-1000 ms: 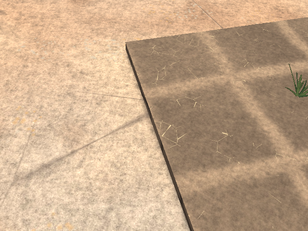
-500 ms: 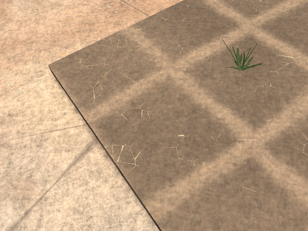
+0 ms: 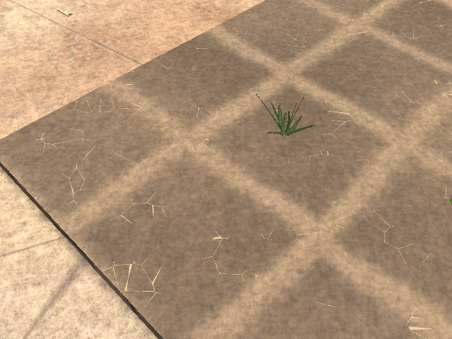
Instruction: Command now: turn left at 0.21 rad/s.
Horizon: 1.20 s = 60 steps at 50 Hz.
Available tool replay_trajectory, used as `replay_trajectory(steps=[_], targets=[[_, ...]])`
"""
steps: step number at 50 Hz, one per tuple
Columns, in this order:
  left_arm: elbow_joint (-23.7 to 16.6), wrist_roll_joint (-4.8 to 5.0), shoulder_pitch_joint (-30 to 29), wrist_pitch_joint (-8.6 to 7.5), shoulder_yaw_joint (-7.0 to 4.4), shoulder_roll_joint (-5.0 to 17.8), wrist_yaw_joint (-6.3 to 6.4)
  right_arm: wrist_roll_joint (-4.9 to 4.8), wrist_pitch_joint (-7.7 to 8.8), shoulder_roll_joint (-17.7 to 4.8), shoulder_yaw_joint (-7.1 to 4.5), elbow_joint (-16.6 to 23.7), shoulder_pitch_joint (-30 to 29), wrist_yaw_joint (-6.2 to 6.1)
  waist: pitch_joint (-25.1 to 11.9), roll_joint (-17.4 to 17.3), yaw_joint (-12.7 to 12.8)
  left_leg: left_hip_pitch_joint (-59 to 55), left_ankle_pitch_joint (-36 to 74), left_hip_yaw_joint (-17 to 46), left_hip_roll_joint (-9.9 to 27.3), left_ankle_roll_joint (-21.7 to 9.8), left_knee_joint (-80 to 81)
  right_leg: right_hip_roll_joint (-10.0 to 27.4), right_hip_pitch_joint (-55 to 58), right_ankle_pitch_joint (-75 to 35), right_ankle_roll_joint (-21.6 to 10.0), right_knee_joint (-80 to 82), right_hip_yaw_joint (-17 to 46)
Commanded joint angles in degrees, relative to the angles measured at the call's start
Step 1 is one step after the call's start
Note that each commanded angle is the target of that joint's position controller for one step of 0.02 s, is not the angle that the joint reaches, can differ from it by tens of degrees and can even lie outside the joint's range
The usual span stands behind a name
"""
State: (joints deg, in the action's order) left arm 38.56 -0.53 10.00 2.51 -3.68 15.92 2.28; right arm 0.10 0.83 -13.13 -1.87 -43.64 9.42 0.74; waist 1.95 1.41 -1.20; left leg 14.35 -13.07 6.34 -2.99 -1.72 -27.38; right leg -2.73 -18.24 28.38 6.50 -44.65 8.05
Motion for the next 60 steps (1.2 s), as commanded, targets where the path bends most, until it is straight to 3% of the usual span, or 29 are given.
replay_trajectory(steps=[1,4,7,9,11,12,13,14,15,17,18,21,24,27,30,32,33,34,35,36,37,38,39,41,44,47,50,56,60], targets=[[-2.9,0.93,-1.2,-1.07,-2.1,4.8,0.85,-0.9,-0.32,-13.9,-4.01,4.4,-1.4,-0.7,-2.9,-11.6,0.0,-8.3,20.1,16.6,11.0,-8.1,5.8,-0.6,-4.3,0.4,1.0,1.7,-3.0],[-2.5,1.57,-2.5,-1.53,-2.29,4.7,1.2,-1.27,-0.74,-13.4,-4.35,4.8,-0.2,-1.01,-5.5,-11.9,-0.8,-13.1,22.8,21.6,12.4,-9.9,5.7,-0.6,-5.2,-0.1,0.2,4.0,-1.6],[-1.6,1.84,-1.9,-2.44,-2.36,4.4,0.51,-1.61,-1.49,-13.3,-4.8,5.5,-1.2,-1.33,-7.1,-11.4,-0.2,-13.5,25.4,22.9,11.9,-10.2,5.4,-0.9,-2.1,-1.8,-0.8,8.9,-1.4],[-0.5,1.97,0.0,-3.21,-2.6,4.7,-0.48,-2.02,-2.33,-13.4,-5.08,6.2,-2.2,-1.69,-7.8,-11.1,0.9,-11.9,25.0,23.3,10.9,-9.5,4.8,-1.2,2.0,-6.2,-1.8,15.5,-2.0],[1.3,1.53,3.3,-3.68,-3.1,5.4,-1.18,-2.83,-3.12,-13.1,-5.08,7.4,-3.6,-2.27,-8.0,-9.8,2.9,-5.9,17.7,21.7,8.1,-6.5,3.1,0.0,10.8,-18.2,-3.8,26.9,-3.2],[1.4,0.61,4.1,-3.5,-3.74,8.1,-1.07,-2.29,-3.14,-11.6,-4.71,7.7,-2.2,-2.34,-8.4,-6.0,2.1,2.0,8.3,18.5,5.2,-3.7,-1.1,6.1,17.8,-22.8,-6.1,26.4,0.7],[1.0,-0.9,3.3,-3.02,-4.8,13.3,-0.93,-1.98,-2.8,-9.4,-4.1,8.9,-1.0,-2.17,-5.9,9.2,0.3,12.4,-10.2,8.4,-3.7,0.0,-10.9,17.0,18.2,-34.0,-13.3,26.9,12.5],[-0.4,-2.81,0.8,-3.41,-4.4,11.9,-1.07,-1.66,-2.38,-12.8,-5.21,8.3,0.2,-2.21,-5.0,11.7,1.2,14.7,-24.4,4.8,-4.4,2.7,-25.6,25.3,13.5,-41.9,-20.8,27.4,18.7],[-1.3,-2.26,-2.5,-3.76,-3.31,9.1,-0.9,-1.37,-2.5,-15.8,-6.33,7.2,2.4,-1.99,-3.9,7.2,-0.6,14.9,-22.7,4.5,-1.6,3.8,-35.3,25.0,10.9,-43.1,-21.4,26.9,15.0],[-1.5,0.0,-5.6,-3.95,-2.38,6.3,-0.38,-1.19,-3.65,-14.3,-6.44,5.6,4.2,-2.11,-2.0,5.2,-1.4,17.3,-16.0,3.6,-1.1,5.9,-41.9,18.5,11.4,-40.0,-17.4,25.0,6.2],[-1.1,0.49,-4.8,-3.92,-2.08,6.0,-0.22,-1.2,-4.08,-13.3,-6.17,5.9,3.8,-2.12,-1.6,5.5,-0.6,18.8,-14.0,3.3,-1.0,6.8,-44.0,17.6,12.3,-42.2,-17.2,24.3,4.3],[-0.1,-0.13,-0.6,-2.97,-2.31,7.3,0.39,-1.92,-4.1,-11.2,-5.23,9.0,-0.5,-1.64,-1.1,7.3,2.2,21.4,-11.2,-0.3,0.1,8.5,-38.7,16.6,16.4,-44.8,-18.4,24.1,0.3],[0.1,-0.26,1.1,-2.17,-2.91,9.3,0.54,-1.56,-4.24,-10.2,-4.49,11.5,-2.7,-1.01,-2.7,7.8,3.7,20.6,-11.6,-2.2,2.8,9.1,-31.2,19.1,20.2,-46.2,-19.5,23.7,-0.2],[-0.2,0.33,-0.7,-1.74,-3.57,11.4,0.1,-1.42,-4.25,-9.5,-3.84,13.1,-2.7,-0.39,-3.4,8.7,3.6,13.4,-11.3,-6.1,4.5,8.2,-22.9,19.5,16.2,-45.2,-18.8,23.9,-3.6],[0.2,1.21,-0.9,-1.97,-3.88,12.4,-0.5,-1.6,-4.58,-10.5,-4.31,14.0,-1.2,0.05,-3.6,9.6,3.1,8.0,-9.2,-8.8,4.1,6.0,-14.7,20.1,14.0,-42.7,-17.4,22.2,-5.4],[0.4,2.43,-2.4,-2.39,-3.77,11.9,-0.77,-1.55,-4.82,-10.5,-4.77,13.3,2.4,0.23,-4.3,8.3,0.3,1.4,-0.8,-10.8,2.8,3.2,-3.5,19.5,11.7,-39.8,-14.5,17.4,-7.7],[1.5,2.55,-0.1,-2.8,-3.31,10.1,-1.03,-1.28,-4.74,-11.6,-5.45,12.5,5.2,-0.17,-5.2,5.0,-0.7,-5.6,6.5,-9.4,1.6,1.2,2.7,17.1,7.9,-34.8,-11.2,11.8,-10.6],[1.5,0.45,2.7,-3.08,-2.27,7.2,-1.31,-1.35,-4.39,-16.7,-6.77,12.8,7.4,-1.0,-7.5,-8.3,-0.2,-18.2,28.4,4.0,10.1,-2.5,5.2,11.9,-4.6,-17.9,-5.8,-2.0,-15.3],[-0.6,-1.62,1.7,-3.08,-0.73,4.1,-1.33,0.13,-3.51,-20.4,-6.47,14.8,6.1,-1.21,-9.9,-20.5,0.7,-18.5,45.8,21.6,25.9,-15.0,4.3,4.4,-15.9,12.9,-2.0,-15.5,-13.5],[0.1,0.05,-1.3,-2.61,-1.91,8.3,-0.92,1.62,-2.04,-15.4,-4.99,14.4,7.0,-0.43,-13.8,-11.9,-3.3,-13.9,40.6,18.9,26.9,-19.9,5.8,5.9,-13.4,13.0,-1.8,-23.6,-6.2],[0.7,1.51,-1.6,-1.94,-2.16,8.9,-0.7,1.9,-1.03,-13.0,-3.94,13.1,4.2,-0.13,-9.5,-10.4,-1.4,-9.5,32.2,12.6,23.0,-16.8,6.8,7.3,-12.6,9.0,-2.4,-23.8,-5.4],[2.2,1.48,-0.8,-1.39,-2.21,8.6,-0.32,1.22,-0.58,-10.8,-3.32,12.3,0.7,-0.14,-6.8,-8.6,0.2,-7.8,23.6,8.1,18.6,-12.9,7.7,8.2,-12.3,4.7,-2.7,-20.4,-5.0],[3.5,0.9,-0.2,-0.84,-2.15,8.5,-0.06,0.7,-0.32,-8.7,-2.42,11.7,-1.8,-0.15,-5.2,-8.5,1.1,-6.1,22.9,5.2,16.7,-10.6,7.9,8.6,-10.5,0.5,-2.3,-17.7,-4.8],[5.6,0.99,3.4,-0.42,-1.84,7.4,-0.46,1.29,0.14,-7.0,-1.52,10.3,-3.1,-0.59,-5.3,-9.6,2.8,-3.5,25.6,0.0,14.4,-9.5,8.9,7.6,-4.1,-5.9,-1.3,-14.2,-4.9],[5.7,1.54,1.9,-0.55,-1.0,6.5,-0.82,1.7,0.17,-8.0,-1.87,8.9,-3.7,-1.34,-4.2,-8.5,1.4,-5.1,19.3,-1.8,14.3,-9.4,9.9,7.3,-1.7,-7.2,-0.9,-3.7,-4.9],[4.3,1.64,0.3,-0.41,-1.3,8.4,-0.78,1.1,-0.89,-11.7,-3.18,7.3,-2.2,-1.93,-2.3,-7.9,-0.2,-7.5,14.7,2.0,18.1,-11.8,10.6,7.2,-4.8,-3.3,-1.2,-3.0,-5.7],[3.6,1.73,0.1,-0.02,-1.45,8.3,-0.53,0.57,-1.36,-12.0,-3.62,6.4,-2.1,-1.93,-0.7,-6.5,-0.5,-9.7,14.4,4.0,21.1,-13.7,11.3,7.9,-9.1,-0.3,-1.5,-5.7,-5.5],[2.2,1.8,0.1,0.36,-1.05,6.5,-1.44,0.59,-1.81,-12.4,-4.34,5.8,-4.6,-1.68,-3.9,-6.0,0.4,-12.3,27.4,-1.8,21.4,-13.9,9.1,7.6,-6.1,-0.2,-2.0,-2.6,-8.5],[1.2,2.03,0.7,0.69,-1.21,6.8,-2.84,-0.37,-2.45,-14.0,-4.97,5.5,-5.5,-1.6,-6.1,-7.7,1.6,-13.3,29.8,-5.8,21.4,-11.6,5.7,5.9,-0.6,-5.5,-4.0,6.8,-11.6]])
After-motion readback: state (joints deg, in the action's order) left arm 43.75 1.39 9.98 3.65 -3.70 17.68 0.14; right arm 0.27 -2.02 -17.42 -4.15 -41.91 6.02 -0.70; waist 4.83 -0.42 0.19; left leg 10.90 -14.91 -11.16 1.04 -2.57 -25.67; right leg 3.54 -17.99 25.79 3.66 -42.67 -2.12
